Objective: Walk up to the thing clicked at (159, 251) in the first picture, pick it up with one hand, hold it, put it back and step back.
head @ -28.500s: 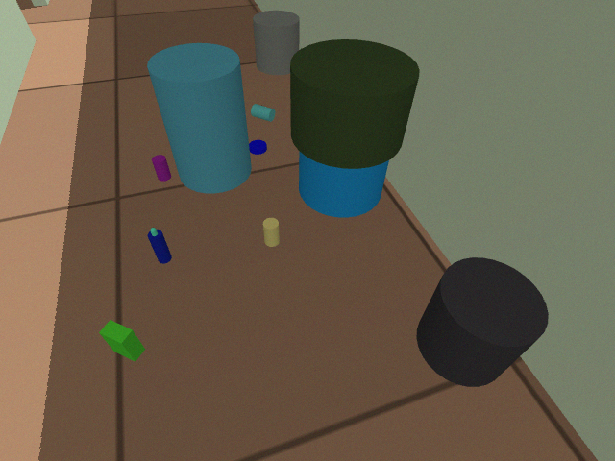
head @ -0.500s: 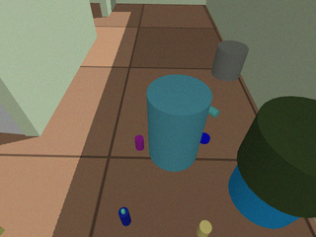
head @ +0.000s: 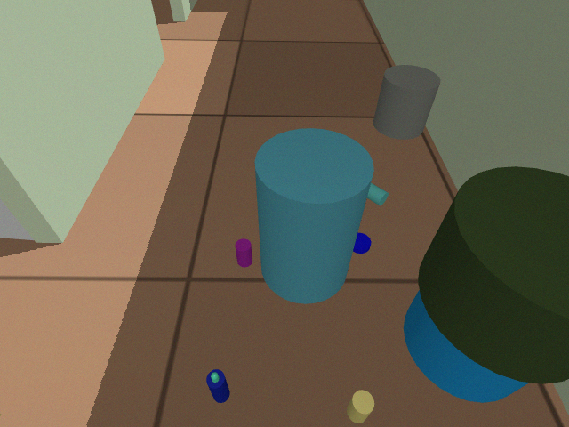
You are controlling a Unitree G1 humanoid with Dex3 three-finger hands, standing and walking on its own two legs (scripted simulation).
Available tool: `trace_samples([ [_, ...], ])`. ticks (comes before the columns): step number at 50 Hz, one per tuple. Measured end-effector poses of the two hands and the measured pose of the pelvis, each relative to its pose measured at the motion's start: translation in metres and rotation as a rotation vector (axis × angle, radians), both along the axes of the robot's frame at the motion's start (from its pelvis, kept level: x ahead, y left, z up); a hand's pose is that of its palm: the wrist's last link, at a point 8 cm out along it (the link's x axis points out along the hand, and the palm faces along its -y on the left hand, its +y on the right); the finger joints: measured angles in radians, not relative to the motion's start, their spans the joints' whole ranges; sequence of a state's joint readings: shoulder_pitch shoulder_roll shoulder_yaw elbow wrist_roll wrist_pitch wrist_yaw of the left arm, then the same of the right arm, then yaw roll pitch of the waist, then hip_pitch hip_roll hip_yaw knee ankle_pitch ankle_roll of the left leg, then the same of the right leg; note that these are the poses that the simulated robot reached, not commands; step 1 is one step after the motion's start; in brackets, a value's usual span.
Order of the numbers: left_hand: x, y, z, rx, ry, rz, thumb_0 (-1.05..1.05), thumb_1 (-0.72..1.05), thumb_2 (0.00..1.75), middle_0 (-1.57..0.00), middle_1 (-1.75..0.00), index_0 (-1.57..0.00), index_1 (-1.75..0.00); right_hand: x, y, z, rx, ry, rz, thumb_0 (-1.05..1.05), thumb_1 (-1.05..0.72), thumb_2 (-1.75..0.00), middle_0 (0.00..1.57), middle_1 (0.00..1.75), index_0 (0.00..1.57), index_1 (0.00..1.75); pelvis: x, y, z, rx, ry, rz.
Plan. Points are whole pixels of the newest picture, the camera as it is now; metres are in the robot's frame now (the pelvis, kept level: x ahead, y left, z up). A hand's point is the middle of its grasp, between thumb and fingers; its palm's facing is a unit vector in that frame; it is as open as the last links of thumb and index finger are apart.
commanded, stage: stand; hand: left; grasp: from the side
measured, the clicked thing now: (218, 385) +0.40 +0.20 -0.69
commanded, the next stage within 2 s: step back in 0.96 s
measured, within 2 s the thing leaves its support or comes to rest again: neither
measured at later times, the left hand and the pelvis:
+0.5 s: hand out of the picture +0.08 +0.24 -0.16, palm faces -0.03 -0.94 -0.34, open 7.4 cm; pelvis +0.02 -0.01 +0.00, yaw +0 degrees
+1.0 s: hand out of the picture +0.11 +0.24 -0.16, palm faces -0.01 -0.94 -0.34, open 7.4 cm; pelvis +0.03 -0.01 +0.00, yaw -1 degrees
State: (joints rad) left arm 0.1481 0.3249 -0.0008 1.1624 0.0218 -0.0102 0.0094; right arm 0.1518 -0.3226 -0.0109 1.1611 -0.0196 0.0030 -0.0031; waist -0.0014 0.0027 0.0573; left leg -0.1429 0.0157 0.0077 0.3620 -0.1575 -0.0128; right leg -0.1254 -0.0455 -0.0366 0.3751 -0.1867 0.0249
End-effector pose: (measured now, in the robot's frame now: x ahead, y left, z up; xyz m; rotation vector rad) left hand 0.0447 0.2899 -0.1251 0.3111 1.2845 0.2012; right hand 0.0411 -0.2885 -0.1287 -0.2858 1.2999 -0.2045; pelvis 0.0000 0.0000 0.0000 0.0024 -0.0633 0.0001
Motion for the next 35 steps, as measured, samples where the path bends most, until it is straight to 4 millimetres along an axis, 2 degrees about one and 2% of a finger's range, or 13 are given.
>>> trace_samples([
  [14, 0.025, -0.004, 0.005, 0.000, -0.033, -0.012, 0.00, 0.90, 0.90, -0.20, -0.30, -0.20, -0.30, 0.024, -0.001, 0.002, 0.008, -0.040, 0.011, 0.00, -0.90, -0.90, 0.21, 0.30, 0.21, 0.30, 0.009, -0.003, 0.002, 0.001, 0.006, -0.003],
  [35, 0.042, -0.009, 0.006, 0.002, -0.031, -0.015, 0.00, 0.90, 0.90, -0.20, -0.30, -0.20, -0.30, 0.042, -0.012, 0.005, -0.006, -0.038, 0.012, 0.00, -0.90, -0.90, 0.21, 0.30, 0.21, 0.30, 0.023, -0.009, 0.003, 0.001, 0.021, -0.006],
])
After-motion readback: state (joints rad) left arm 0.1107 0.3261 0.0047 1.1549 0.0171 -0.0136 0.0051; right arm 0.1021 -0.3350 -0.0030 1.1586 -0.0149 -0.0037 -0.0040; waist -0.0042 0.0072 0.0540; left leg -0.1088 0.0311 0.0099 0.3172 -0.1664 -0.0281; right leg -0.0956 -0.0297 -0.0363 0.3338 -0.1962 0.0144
